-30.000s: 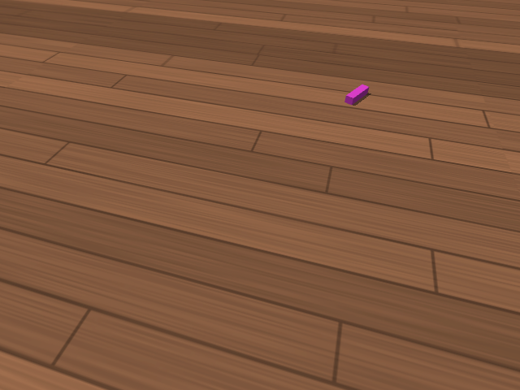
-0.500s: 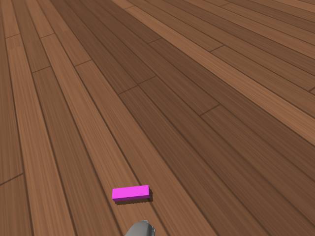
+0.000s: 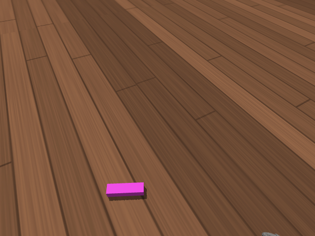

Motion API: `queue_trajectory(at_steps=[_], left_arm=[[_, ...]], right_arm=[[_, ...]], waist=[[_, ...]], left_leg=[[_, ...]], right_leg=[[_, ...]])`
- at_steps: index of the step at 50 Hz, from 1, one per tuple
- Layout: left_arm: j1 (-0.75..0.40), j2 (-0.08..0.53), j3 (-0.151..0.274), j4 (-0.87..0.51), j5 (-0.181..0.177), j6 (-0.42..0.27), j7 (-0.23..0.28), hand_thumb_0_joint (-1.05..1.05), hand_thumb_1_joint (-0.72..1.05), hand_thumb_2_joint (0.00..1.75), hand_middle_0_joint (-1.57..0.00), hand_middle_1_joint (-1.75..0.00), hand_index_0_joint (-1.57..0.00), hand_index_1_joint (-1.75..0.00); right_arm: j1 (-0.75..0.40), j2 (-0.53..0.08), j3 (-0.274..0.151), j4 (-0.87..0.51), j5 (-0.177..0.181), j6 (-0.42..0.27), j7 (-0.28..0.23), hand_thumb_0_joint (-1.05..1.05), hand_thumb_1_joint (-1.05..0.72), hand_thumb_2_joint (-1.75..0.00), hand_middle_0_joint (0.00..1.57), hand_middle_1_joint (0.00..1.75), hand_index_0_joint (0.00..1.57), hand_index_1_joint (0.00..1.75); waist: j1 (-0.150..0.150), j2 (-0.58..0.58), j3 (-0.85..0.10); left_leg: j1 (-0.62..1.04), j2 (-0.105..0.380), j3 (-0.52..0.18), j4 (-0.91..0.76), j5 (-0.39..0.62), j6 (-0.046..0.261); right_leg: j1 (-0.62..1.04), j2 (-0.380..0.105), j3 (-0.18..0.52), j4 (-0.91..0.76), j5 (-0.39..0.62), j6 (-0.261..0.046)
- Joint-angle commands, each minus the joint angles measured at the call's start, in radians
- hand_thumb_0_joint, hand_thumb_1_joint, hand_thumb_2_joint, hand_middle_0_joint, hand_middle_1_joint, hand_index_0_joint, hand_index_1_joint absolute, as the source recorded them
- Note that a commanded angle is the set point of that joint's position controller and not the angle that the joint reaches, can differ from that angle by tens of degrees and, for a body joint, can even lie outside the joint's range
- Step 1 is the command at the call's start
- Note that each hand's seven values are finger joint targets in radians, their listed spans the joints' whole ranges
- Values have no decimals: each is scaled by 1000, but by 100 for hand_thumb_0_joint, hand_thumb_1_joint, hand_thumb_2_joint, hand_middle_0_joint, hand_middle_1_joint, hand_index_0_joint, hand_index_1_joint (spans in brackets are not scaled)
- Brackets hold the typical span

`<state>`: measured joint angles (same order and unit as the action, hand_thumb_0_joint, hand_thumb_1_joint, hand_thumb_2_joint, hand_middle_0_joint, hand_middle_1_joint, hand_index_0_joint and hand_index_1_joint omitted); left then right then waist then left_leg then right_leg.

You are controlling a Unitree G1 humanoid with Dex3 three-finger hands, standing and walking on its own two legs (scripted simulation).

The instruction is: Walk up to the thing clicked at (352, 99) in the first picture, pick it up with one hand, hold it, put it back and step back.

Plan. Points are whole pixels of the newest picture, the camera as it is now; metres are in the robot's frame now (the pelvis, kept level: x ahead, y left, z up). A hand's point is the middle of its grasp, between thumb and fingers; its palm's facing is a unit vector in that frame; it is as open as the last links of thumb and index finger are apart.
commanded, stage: stand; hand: left
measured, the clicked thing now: (125, 189) +0.51 +0.19 -0.74
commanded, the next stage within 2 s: none
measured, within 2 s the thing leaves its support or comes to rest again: neither
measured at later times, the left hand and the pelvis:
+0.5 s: hand out of the picture +0.08 +0.25 -0.14, palm faces -0.04 -0.94 -0.34, open 7.3 cm; pelvis +0.01 -0.01 +0.02, yaw +0 degrees
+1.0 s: hand out of the picture +0.11 +0.24 -0.14, palm faces -0.04 -0.94 -0.34, open 7.3 cm; pelvis +0.03 -0.01 +0.02, yaw +0 degrees
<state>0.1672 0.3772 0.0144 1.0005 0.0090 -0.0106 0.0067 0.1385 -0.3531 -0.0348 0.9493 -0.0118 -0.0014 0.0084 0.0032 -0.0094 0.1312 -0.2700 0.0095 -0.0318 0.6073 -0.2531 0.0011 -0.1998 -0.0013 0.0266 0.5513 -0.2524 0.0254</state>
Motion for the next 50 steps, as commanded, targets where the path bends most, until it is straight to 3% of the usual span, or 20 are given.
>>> queue_trajectory(at_steps=[1,2,3,7,9,11,13,16,18,20,25,32,35,46,50], left_arm=[[-92,221,38,-39,10,-30,-5,0,90,90,-20,-30,-20,-30],[-100,218,35,-33,8,-30,-9,0,90,90,-20,-30,-20,-30],[-88,220,36,-22,2,-29,-11,0,90,90,-20,-30,-20,-30],[-75,201,28,14,0,-43,-10,0,90,90,-20,-30,-20,-30],[-63,205,30,25,-1,-40,-10,0,90,90,-20,-30,-20,-30],[-75,204,28,30,-2,-40,-10,0,90,90,-20,-30,-20,-30],[-60,201,30,40,-4,-38,-9,0,90,90,-20,-30,-20,-30],[-60,206,31,46,-3,-35,-10,0,90,90,-20,-30,-20,-30],[-72,203,31,45,-2,-37,-9,0,90,90,-20,-30,-20,-30],[-64,196,30,55,-4,-34,-10,0,90,90,-20,-30,-20,-30],[-81,202,30,54,-7,-37,-5,0,90,90,-20,-30,-20,-30],[-100,195,27,67,-6,-24,-6,0,90,90,-20,-30,-20,-30],[-106,196,27,66,-5,-28,-5,0,90,90,-20,-30,-20,-30],[-114,191,28,68,-5,-26,-3,0,90,90,-20,-30,-20,-30],[-118,191,29,63,-4,-29,-1,0,90,90,-20,-30,-20,-30]], right_arm=[[-83,-219,-49,-31,20,-18,-5,0,-90,-90,20,30,20,30],[-76,-227,-51,-10,15,-16,1,0,-90,-90,20,30,20,30],[-73,-228,-51,6,6,-19,5,0,-90,-90,20,30,20,30],[-62,-206,-39,45,3,-34,5,0,-90,-90,20,30,20,30],[-77,-213,-39,59,5,-33,5,0,-90,-90,20,30,20,30],[-77,-203,-35,70,5,-34,6,0,-90,-90,20,30,20,30],[-86,-214,-34,81,2,-34,6,0,-90,-90,20,30,20,30],[-81,-209,-30,92,2,-34,5,0,-90,-90,20,30,20,30],[-85,-206,-28,95,2,-38,4,0,-90,-90,20,30,20,30],[-95,-211,-26,104,2,-39,0,0,-90,-90,20,30,20,30],[-86,-209,-21,122,4,-43,-4,0,-90,-90,20,30,20,30],[-101,-216,-17,137,5,-37,-8,0,-90,-90,20,30,20,30],[-98,-212,-14,140,5,-38,-8,0,-90,-90,20,30,20,30],[-123,-215,-13,136,6,-35,-9,0,-90,-90,20,30,20,30],[-118,-213,-13,136,6,-35,-10,0,-90,-90,20,30,20,30]], waist=[[-29,38,-77],[-28,22,-52],[-23,20,-54],[-28,-22,-111],[-15,-8,-73],[-20,-18,-82],[-5,-5,-62],[-5,6,-77],[-8,4,-121],[1,16,-110],[-4,11,-185],[-5,20,-138],[-7,11,-166],[-9,7,-164],[-12,9,-202]], left_leg=[[106,74,-135,-246,-173,28],[74,77,-146,-268,-218,29],[92,86,-146,-281,-233,32],[135,90,-122,-276,-24,36],[121,86,-122,-291,-93,31],[125,84,-112,-290,-39,28],[79,87,-121,-308,-80,28],[71,91,-123,-318,-85,27],[97,99,-118,-319,-8,27],[87,98,-121,-328,-20,21],[146,105,-94,-290,210,22],[126,107,-99,-319,121,14],[143,109,-92,-311,205,12],[174,111,-86,-312,199,11],[204,115,-74,-294,291,13]], right_leg=[[-116,-117,156,-247,-227,-75],[-108,-104,142,-258,-286,-63],[-122,-97,136,-258,-280,-58],[-34,-113,128,-270,-87,-58],[-80,-114,140,-295,-172,-58],[-61,-117,133,-293,-142,-56],[-46,-114,128,-289,-148,-52],[-34,-110,122,-281,-136,-51],[13,-113,110,-257,-37,-50],[8,-109,109,-259,-40,-49],[81,-116,93,-237,163,-44],[56,-115,92,-258,68,-43],[82,-119,88,-252,148,-40],[66,-117,84,-272,147,-34],[98,-125,80,-260,248,-35]])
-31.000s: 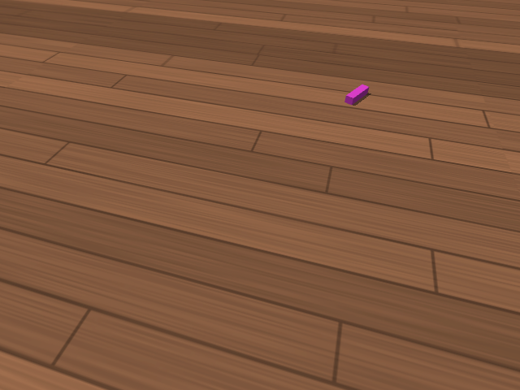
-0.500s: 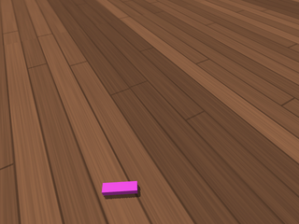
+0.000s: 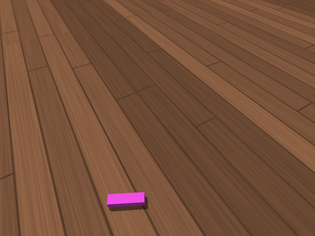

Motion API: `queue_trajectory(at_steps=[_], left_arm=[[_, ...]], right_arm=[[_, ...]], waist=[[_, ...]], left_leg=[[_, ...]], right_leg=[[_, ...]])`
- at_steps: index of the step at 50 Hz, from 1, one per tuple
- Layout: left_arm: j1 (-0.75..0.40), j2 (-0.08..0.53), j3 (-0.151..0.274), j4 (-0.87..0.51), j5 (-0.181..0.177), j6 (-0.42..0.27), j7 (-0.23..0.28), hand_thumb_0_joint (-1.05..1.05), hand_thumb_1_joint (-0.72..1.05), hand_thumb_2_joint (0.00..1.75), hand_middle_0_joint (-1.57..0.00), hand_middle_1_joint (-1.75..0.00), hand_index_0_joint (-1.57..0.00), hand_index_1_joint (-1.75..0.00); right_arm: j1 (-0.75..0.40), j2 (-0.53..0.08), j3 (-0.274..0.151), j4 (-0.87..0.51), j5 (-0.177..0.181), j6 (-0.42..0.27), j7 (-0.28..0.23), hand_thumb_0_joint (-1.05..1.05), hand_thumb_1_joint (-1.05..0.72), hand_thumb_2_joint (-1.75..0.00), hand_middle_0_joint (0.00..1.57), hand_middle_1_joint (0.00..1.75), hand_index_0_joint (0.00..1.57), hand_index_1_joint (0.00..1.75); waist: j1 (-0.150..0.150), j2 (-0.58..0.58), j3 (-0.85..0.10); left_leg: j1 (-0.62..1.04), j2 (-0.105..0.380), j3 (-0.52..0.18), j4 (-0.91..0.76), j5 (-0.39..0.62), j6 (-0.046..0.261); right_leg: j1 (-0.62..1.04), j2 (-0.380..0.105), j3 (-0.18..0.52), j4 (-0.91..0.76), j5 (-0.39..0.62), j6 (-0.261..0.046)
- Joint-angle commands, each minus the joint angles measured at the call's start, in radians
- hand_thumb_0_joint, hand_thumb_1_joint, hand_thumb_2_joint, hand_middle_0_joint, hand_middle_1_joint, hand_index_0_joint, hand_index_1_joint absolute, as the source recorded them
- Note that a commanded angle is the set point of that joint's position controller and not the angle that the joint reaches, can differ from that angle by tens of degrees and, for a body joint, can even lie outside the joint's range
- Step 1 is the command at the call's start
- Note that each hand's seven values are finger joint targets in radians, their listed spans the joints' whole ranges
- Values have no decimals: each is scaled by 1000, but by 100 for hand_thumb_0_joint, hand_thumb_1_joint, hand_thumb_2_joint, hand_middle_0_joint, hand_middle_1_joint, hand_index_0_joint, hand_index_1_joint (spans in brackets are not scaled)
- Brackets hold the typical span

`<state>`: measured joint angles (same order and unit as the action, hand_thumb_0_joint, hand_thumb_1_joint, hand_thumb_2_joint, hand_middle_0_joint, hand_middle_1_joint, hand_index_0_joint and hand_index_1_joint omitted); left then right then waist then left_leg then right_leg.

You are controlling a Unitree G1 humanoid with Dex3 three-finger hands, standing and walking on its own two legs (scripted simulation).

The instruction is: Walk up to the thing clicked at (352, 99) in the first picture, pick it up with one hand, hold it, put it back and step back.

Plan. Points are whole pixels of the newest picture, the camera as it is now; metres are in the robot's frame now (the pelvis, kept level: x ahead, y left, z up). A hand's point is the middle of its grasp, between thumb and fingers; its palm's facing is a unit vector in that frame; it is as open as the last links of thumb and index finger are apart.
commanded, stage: stand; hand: left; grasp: from above
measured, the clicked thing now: (126, 199) +0.48 +0.20 -0.75
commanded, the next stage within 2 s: rise first in 1.24 s
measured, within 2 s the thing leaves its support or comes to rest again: neither
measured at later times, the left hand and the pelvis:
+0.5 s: hand out of the picture +0.07 +0.26 -0.16, palm faces -0.02 -0.94 -0.34, open 7.3 cm; pelvis +0.00 +0.00 +0.00, yaw +0 degrees
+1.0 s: hand out of the picture +0.07 +0.25 -0.16, palm faces -0.03 -0.94 -0.34, open 7.3 cm; pelvis +0.00 +0.00 +0.00, yaw +0 degrees
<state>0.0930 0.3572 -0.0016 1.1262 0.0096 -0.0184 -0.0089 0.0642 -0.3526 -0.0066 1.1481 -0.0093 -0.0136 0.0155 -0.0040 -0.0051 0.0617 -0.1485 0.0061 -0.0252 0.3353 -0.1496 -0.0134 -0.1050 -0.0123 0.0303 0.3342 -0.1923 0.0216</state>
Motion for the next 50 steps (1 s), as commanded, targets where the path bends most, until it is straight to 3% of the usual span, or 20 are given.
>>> queue_trajectory(at_steps=[1,3,11,21,32,40,42,46,50], left_arm=[[-40,210,45,-62,-6,-21,15,0,90,90,-20,-30,-20,-30],[-43,207,43,-61,-7,-18,15,0,90,90,-20,-30,-20,-30],[-31,207,42,-56,-3,-15,15,0,90,90,-20,-30,-20,-30],[-24,212,44,-58,-3,-13,14,0,90,90,-20,-30,-20,-30],[-17,212,41,-56,-3,-10,13,0,90,90,-20,-30,-20,-30],[-16,214,40,-66,-3,-15,15,0,90,90,-20,-30,-20,-30],[-6,213,40,-63,-3,-12,14,0,90,90,-20,-30,-20,-30],[-10,214,41,-67,-3,-14,16,0,90,90,-20,-30,-20,-30],[-7,214,39,-67,-4,-14,16,0,90,90,-20,-30,-20,-30]], right_arm=[[-42,-215,-40,-61,4,-23,-18,0,-90,-90,20,30,20,30],[-48,-214,-38,-59,4,-20,-18,0,-90,-90,20,30,20,30],[-45,-213,-36,-60,3,-17,-18,0,-90,-90,20,30,20,30],[-41,-218,-35,-66,4,-21,-19,0,-90,-90,20,30,20,30],[-20,-215,-35,-60,4,-15,-18,0,-90,-90,20,30,20,30],[-15,-211,-33,-63,4,-17,-18,0,-90,-90,20,30,20,30],[-10,-217,-33,-61,4,-16,-19,0,-90,-90,20,30,20,30],[-14,-218,-33,-68,3,-17,-20,0,-90,-90,20,30,20,30],[-6,-214,-31,-66,4,-16,-20,0,-90,-90,20,30,20,30]], waist=[[-5,11,-139],[-3,12,-101],[1,19,-86],[3,17,-95],[-3,4,-60],[-2,3,-90],[2,8,-75],[2,12,-98],[-1,5,-92]], left_leg=[[90,121,-80,-20,215,29],[49,115,-85,-34,150,24],[33,115,-90,-55,92,27],[56,118,-92,-51,134,31],[44,107,-95,-64,29,27],[53,113,-92,-44,115,32],[45,109,-90,-52,83,32],[61,116,-89,-37,148,34],[63,114,-86,-39,147,30]], right_leg=[[11,-114,77,-40,212,-31],[6,-111,73,-56,150,-29],[-2,-107,68,-65,77,-30],[2,-110,65,-56,110,-34],[-47,-105,73,-75,13,-38],[-8,-112,72,-58,98,-39],[-20,-109,74,-67,79,-37],[0,-112,69,-57,128,-36],[-6,-112,68,-60,126,-36]])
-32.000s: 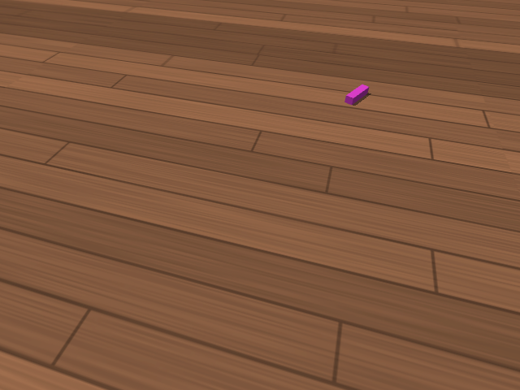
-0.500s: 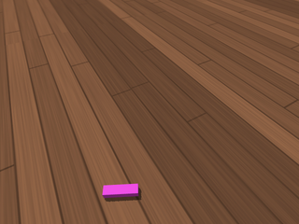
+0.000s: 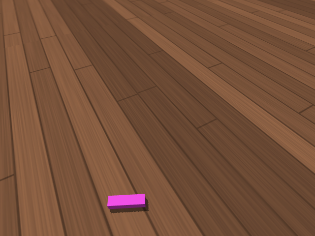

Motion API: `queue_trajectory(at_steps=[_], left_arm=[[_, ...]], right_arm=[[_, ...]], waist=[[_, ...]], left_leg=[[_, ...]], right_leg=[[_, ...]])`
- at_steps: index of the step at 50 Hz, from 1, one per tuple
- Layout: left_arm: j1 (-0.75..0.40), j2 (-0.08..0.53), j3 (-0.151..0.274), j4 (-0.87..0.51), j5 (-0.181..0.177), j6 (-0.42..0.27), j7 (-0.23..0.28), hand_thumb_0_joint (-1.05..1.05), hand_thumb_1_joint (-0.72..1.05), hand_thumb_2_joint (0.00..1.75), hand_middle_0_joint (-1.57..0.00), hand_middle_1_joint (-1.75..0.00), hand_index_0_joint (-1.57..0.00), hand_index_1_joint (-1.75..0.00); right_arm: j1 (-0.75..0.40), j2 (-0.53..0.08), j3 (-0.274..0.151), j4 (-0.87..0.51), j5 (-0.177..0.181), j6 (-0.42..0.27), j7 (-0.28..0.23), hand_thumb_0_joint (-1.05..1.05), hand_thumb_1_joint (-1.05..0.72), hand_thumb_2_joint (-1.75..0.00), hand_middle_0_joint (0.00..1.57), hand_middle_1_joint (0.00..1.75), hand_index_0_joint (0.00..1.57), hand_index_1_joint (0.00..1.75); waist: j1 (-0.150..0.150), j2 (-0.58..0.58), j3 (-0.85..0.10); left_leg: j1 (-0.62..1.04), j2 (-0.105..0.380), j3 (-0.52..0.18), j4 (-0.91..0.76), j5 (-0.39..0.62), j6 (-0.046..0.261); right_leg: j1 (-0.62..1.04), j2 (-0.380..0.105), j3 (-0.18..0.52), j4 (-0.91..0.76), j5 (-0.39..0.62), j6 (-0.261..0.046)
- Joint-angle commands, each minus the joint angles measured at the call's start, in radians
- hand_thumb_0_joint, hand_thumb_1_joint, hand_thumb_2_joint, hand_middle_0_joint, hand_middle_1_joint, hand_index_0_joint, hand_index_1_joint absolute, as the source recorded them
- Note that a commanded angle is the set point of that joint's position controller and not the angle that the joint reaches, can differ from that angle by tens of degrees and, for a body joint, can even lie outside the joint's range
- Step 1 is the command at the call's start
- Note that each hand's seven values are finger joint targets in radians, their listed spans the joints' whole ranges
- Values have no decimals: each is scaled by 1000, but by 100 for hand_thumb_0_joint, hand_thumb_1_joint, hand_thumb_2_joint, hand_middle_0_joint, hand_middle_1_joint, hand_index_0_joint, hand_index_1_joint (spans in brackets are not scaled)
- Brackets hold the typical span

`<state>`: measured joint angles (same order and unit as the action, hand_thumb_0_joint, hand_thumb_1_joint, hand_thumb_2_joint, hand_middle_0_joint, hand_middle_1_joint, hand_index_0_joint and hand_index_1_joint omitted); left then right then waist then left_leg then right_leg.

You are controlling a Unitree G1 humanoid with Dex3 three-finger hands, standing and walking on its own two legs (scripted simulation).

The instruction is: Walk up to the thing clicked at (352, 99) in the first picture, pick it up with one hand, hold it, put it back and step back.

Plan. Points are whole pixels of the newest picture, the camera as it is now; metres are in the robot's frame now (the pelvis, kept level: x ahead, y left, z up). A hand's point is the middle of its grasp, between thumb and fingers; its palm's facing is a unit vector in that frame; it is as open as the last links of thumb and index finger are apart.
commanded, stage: stand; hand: left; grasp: from above
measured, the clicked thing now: (127, 201) +0.48 +0.20 -0.75
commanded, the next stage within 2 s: rise first in 0.24 s
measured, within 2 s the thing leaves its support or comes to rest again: neither
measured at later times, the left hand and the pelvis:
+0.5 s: hand out of the picture +0.13 +0.25 -0.16, palm faces +0.02 -0.94 -0.33, open 8.1 cm; pelvis -0.01 +0.00 -0.01, yaw +1 degrees
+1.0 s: hand out of the picture +0.14 +0.26 -0.21, palm faces -0.12 -0.90 -0.42, open 13.9 cm; pelvis +0.00 +0.01 -0.07, yaw -1 degrees
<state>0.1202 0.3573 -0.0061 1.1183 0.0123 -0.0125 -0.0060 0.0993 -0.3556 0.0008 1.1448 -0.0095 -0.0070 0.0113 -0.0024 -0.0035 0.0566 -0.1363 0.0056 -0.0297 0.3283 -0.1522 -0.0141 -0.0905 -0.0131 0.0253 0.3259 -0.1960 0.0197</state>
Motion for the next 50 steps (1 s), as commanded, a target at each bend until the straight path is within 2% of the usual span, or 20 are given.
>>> queue_trajectory(at_steps=[1,5,10,16,17,18,19,20,21,22,23,24,26,31,34,37,38,42,43,50], left_arm=[[-34,212,45,-58,-5,-17,13,0,90,90,-20,-30,-20,-30],[-25,207,42,-57,-4,-16,11,0,90,90,-20,-30,-20,-30],[-35,215,45,-63,-3,-18,13,0,90,90,-20,-30,-20,-30],[-36,215,46,-63,-3,-17,13,0,90,90,-20,-30,-20,-30],[-32,213,45,-63,-3,-16,12,0,82,98,-12,-38,-12,-38],[-383,43,50,-414,-49,-116,24,0,74,97,-17,-46,-15,-46],[-548,114,79,-436,-47,-122,35,0,66,99,-15,-54,-12,-54],[-290,180,121,-191,-25,-78,37,0,58,95,-15,-62,-14,-62],[-193,185,146,-37,-2,-44,21,0,50,95,-12,-70,-12,-70],[-299,203,149,-96,19,-45,4,0,42,99,-6,-78,-7,-78],[-332,239,178,-158,46,-57,-2,0,34,97,-5,-86,-7,-86],[-206,241,212,-115,73,-47,-6,0,26,95,-5,-94,-8,-94],[-80,197,210,-152,94,-17,-14,0,10,99,0,-109,-3,-105],[-50,168,203,-255,128,122,2,0,-29,100,-3,-108,-5,-106],[-81,155,197,-348,138,163,7,0,-50,97,-6,-109,-7,-108],[-102,149,194,-465,152,168,9,0,-54,98,-7,-109,-7,-108],[-53,154,212,-437,158,170,11,0,-54,98,-6,-107,-6,-107],[-38,144,192,-623,173,164,7,0,-56,101,-6,-106,-5,-108],[34,126,193,-568,179,178,8,0,-55,101,-6,-105,-5,-107],[101,144,195,-801,194,218,19,0,-55,99,-6,-106,-6,-106]], right_arm=[[-41,-214,-39,-63,4,-23,-17,0,-90,-90,20,30,20,30],[-48,-222,-42,-64,3,-20,-15,0,-90,-90,20,30,20,30],[-43,-215,-42,-69,3,-25,-16,0,-90,-90,20,30,20,30],[-41,-217,-43,-69,3,-22,-16,0,-90,-90,20,30,20,30],[-36,-217,-42,-68,2,-24,-16,0,-93,-91,20,30,20,30],[-15,-48,3,-365,65,-80,-35,0,-101,-93,20,30,20,30],[9,-84,-8,-341,64,-85,-47,0,-95,-92,20,30,20,30],[79,-100,-18,-304,71,-70,-57,0,-94,-91,20,30,20,30],[98,-108,-37,-313,60,-62,-56,0,-94,-91,20,30,20,30],[95,-102,-47,-351,54,-67,-56,0,-92,-90,20,30,20,30],[102,-99,-62,-384,38,-77,-58,0,-93,-91,20,30,20,30],[127,-97,-78,-398,27,-79,-55,0,-92,-90,20,30,20,30],[135,-87,-85,-452,22,-82,-46,0,-94,-91,20,30,20,30],[89,-74,-82,-564,35,-85,-42,0,-92,-91,20,30,20,30],[102,-61,-81,-595,34,-98,-42,0,-90,-90,20,30,20,30],[122,-52,-84,-622,31,-122,-41,0,-90,-90,20,30,20,30],[131,-49,-84,-617,28,-129,-41,0,-88,-90,20,30,20,30],[129,-44,-90,-655,25,-154,-46,0,-90,-90,20,30,20,30],[131,-35,-81,-657,25,-157,-48,0,-90,-90,20,30,20,30],[121,-44,-91,-706,19,-174,-58,0,-91,-90,20,30,20,30]], waist=[[0,6,-65],[4,15,-63],[0,6,-87],[-1,9,-77],[-1,12,-76],[-121,64,-23],[-87,31,-84],[-58,4,-47],[-49,-57,-56],[-44,-63,-100],[-27,-49,-210],[3,11,-275],[38,66,-303],[12,15,-253],[-2,9,-240],[-12,26,-272],[-12,40,-278],[-22,73,-336],[-25,72,-315],[-30,79,-391]], left_leg=[[33,112,-83,-40,116,29],[30,113,-86,-46,61,33],[51,116,-83,-35,136,33],[46,114,-82,-40,105,34],[39,115,-83,-46,104,34],[-89,-9,63,37,-43,21],[-71,-13,50,57,-67,20],[-102,-10,54,68,-65,22],[-156,-16,53,119,-64,29],[-181,-16,50,163,-56,33],[-168,-17,48,194,-22,31],[-181,-26,49,227,1,23],[-209,-31,50,244,19,13],[-273,-25,38,268,-21,17],[-325,-16,37,320,-61,18],[-368,-8,31,388,-73,18],[-390,-7,30,418,-70,18],[-412,4,17,477,-66,15],[-432,9,10,484,-74,14],[-475,19,-5,576,-15,17]], right_leg=[[-25,-108,72,-56,99,-34],[-35,-107,73,-65,54,-35],[-19,-111,74,-50,116,-37],[-26,-109,75,-55,93,-38],[-20,-109,73,-52,96,-38],[-259,17,-20,31,42,-27],[-216,16,-30,46,16,-27],[-216,25,-43,55,-10,-31],[-247,25,-44,81,-28,-32],[-270,24,-44,121,-19,-30],[-250,19,-38,165,26,-30],[-250,16,-36,202,41,-34],[-251,24,-34,238,39,-43],[-303,35,-48,246,-19,-36],[-381,38,-51,298,-63,-34],[-452,40,-48,373,-72,-33],[-471,39,-47,405,-69,-33],[-540,40,-49,482,-68,-34],[-566,42,-53,500,-78,-35],[-621,45,-58,584,-52,-36]])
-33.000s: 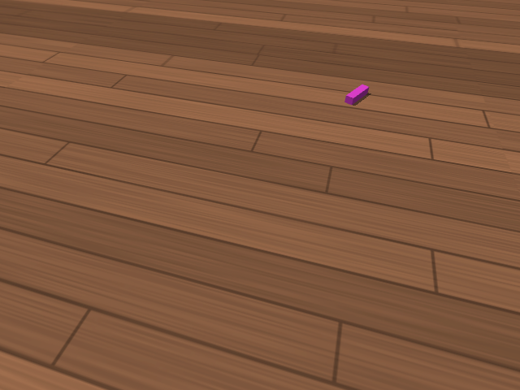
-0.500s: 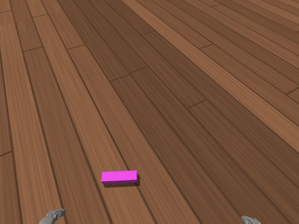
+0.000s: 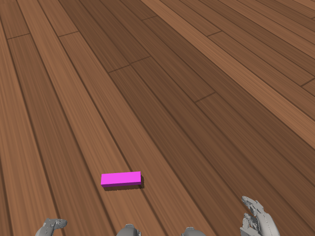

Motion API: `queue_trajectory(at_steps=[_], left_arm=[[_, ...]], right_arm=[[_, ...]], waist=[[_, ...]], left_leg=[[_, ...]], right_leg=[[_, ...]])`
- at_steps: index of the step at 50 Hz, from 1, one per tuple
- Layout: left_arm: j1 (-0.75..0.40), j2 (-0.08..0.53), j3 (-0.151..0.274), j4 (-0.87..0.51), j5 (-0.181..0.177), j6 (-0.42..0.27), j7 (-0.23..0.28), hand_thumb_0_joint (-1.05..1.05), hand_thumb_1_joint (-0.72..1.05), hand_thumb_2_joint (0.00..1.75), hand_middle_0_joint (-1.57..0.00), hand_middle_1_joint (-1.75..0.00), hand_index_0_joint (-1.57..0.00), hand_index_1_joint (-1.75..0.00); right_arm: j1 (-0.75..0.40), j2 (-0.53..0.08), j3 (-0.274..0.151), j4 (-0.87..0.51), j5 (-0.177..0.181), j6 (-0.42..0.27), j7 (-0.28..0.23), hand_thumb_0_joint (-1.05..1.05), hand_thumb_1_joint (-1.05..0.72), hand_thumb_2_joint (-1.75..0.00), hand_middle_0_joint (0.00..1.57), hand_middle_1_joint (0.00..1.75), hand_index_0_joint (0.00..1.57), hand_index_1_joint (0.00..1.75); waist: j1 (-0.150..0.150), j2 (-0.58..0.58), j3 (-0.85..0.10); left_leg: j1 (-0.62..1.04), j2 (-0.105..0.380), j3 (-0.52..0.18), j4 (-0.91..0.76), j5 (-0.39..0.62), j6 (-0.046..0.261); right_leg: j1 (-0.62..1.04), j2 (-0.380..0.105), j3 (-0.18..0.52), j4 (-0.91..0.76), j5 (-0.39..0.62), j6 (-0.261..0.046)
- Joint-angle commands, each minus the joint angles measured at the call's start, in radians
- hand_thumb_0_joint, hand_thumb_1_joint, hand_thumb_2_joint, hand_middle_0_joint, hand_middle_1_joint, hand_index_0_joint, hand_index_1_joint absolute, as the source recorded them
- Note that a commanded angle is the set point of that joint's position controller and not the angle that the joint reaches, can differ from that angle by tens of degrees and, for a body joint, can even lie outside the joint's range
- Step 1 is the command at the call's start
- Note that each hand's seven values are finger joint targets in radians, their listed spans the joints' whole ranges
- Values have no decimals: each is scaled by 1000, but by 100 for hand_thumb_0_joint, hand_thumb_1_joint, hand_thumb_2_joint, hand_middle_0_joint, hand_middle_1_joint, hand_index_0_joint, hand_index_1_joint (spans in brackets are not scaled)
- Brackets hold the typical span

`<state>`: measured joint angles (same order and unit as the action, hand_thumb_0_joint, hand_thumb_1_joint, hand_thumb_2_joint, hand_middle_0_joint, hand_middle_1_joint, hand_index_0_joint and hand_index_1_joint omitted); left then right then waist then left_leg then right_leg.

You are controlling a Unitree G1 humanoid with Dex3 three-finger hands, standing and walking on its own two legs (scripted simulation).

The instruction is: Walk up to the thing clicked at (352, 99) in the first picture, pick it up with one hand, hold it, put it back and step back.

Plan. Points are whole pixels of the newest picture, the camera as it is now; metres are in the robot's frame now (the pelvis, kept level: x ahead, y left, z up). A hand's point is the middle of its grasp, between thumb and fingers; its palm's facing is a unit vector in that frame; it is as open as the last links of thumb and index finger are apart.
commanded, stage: rise first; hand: left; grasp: from above
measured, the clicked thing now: (121, 179) +0.48 +0.20 -0.68
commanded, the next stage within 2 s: none
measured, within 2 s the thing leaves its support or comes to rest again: neither
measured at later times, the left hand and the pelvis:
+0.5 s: hand out of the picture +0.13 +0.25 -0.18, palm faces -0.22 -0.84 -0.50, open 14.3 cm; pelvis -0.01 +0.00 -0.05, yaw +0 degrees
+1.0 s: hand (90, 206) +0.28 +0.27 -0.37, palm faces -0.46 -0.34 -0.82, open 14.0 cm; pelvis -0.07 -0.01 -0.23, yaw -3 degrees
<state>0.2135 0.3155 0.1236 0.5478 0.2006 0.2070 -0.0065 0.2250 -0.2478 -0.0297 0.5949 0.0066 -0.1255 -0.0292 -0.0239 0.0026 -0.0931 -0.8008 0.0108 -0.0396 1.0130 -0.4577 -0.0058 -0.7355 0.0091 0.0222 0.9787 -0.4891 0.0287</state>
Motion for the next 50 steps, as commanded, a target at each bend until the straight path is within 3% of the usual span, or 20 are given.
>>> queue_trajectory(at_steps=[1,3,4,10,17,20,23,28,29,32,34,36,38,42,47,50], left_arm=[[27,182,68,-232,13,5,24,0,-54,98,-6,-106,-5,-106],[90,172,69,-198,19,24,27,0,-52,97,-6,-107,-6,-106],[65,175,58,-287,18,23,26,0,-53,97,-6,-107,-6,-107],[106,178,61,-330,30,43,32,0,-57,97,-7,-105,-7,-105],[173,177,64,-348,50,45,38,0,-58,97,-7,-105,-7,-105],[150,190,66,-356,68,39,45,0,-59,99,-7,-104,-6,-105],[39,193,44,-308,103,6,47,0,-60,99,-8,-102,-6,-103],[-124,197,17,-161,217,-118,63,0,-60,99,-7,-104,-6,-104],[-178,227,33,-160,244,-148,73,0,-60,100,-8,-103,-7,-104],[-243,235,6,-149,314,-208,102,0,-59,100,-8,-105,-7,-106],[-313,285,35,-90,360,-227,127,0,-59,101,-8,-105,-7,-106],[-368,305,34,-40,411,-241,147,0,-59,101,-8,-106,-7,-107],[-432,354,59,30,451,-251,166,0,-58,101,-7,-108,-7,-108],[-594,375,42,125,529,-273,182,0,-55,102,-6,-108,-6,-109],[-839,463,36,242,637,-322,193,0,-53,103,-5,-106,-5,-107],[-922,491,34,335,694,-359,207,0,-52,103,-5,-107,-5,-107]], right_arm=[[-7,-146,-57,-163,3,-59,-21,0,-90,-90,20,30,20,30],[15,-139,-53,-144,1,-60,-20,0,-90,-90,20,30,20,30],[-2,-140,-56,-179,2,-65,-23,0,-91,-90,20,30,20,30],[-9,-133,-51,-200,1,-78,-29,0,-92,-91,20,30,20,30],[2,-130,-53,-203,0,-87,-25,0,-92,-90,20,30,20,30],[-4,-130,-54,-207,2,-90,-22,0,-92,-90,20,30,20,30],[-20,-137,-52,-192,0,-104,-22,0,-92,-91,20,30,20,30],[-29,-162,-62,-139,-5,-129,6,0,-92,-90,20,30,20,30],[-51,-163,-57,-143,-4,-135,9,0,-92,-90,20,30,20,30],[-62,-177,-66,-118,-3,-143,18,0,-93,-91,20,30,20,30],[-70,-191,-70,-91,-2,-139,19,0,-92,-91,20,30,20,30],[-64,-196,-74,-64,-1,-132,24,0,-92,-91,20,30,20,30],[-62,-205,-73,-38,-3,-122,31,0,-91,-90,20,30,20,30],[-34,-205,-80,-1,-9,-98,47,0,-89,-90,20,30,20,30],[10,-207,-87,43,-22,-68,66,0,-85,-89,20,30,20,30],[18,-205,-88,50,-32,-48,76,0,-85,-89,20,30,20,30]], waist=[[-7,80,-230],[-3,69,-235],[-6,81,-259],[-15,68,-263],[-8,66,-312],[-7,57,-294],[-36,74,-232],[-36,94,-290],[-29,98,-306],[-28,123,-424],[-20,129,-448],[-14,122,-506],[-2,124,-540],[-5,84,-632],[-22,42,-679],[-30,26,-658]], left_leg=[[173,8,10,-97,258,11],[145,9,10,-76,262,12],[148,7,13,-58,284,15],[84,4,9,-7,257,17],[42,-2,15,66,306,20],[-5,-7,14,80,236,23],[-79,-2,5,101,100,22],[-186,2,-20,227,80,10],[-226,-4,-17,252,43,10],[-245,-1,-18,324,39,7],[-303,-2,-24,368,26,5],[-332,-5,-20,429,64,9],[-382,-6,-21,487,105,11],[-487,-12,6,609,109,23],[-648,-14,28,746,59,36],[-739,-13,27,785,-42,36]], right_leg=[[13,21,-52,-68,224,-45],[2,21,-54,-47,224,-46],[-8,21,-50,-40,242,-46],[-52,23,-54,-1,229,-45],[-73,23,-56,52,276,-43],[-102,25,-56,63,228,-44],[-216,27,-51,103,109,-49],[-418,24,-56,290,71,-57],[-450,24,-51,317,44,-58],[-533,23,-46,402,45,-59],[-593,25,-49,455,35,-60],[-638,30,-50,501,58,-62],[-687,30,-55,556,80,-64],[-714,38,-56,612,95,-58],[-749,43,-55,675,86,-49],[-806,48,-68,707,-17,-51]])
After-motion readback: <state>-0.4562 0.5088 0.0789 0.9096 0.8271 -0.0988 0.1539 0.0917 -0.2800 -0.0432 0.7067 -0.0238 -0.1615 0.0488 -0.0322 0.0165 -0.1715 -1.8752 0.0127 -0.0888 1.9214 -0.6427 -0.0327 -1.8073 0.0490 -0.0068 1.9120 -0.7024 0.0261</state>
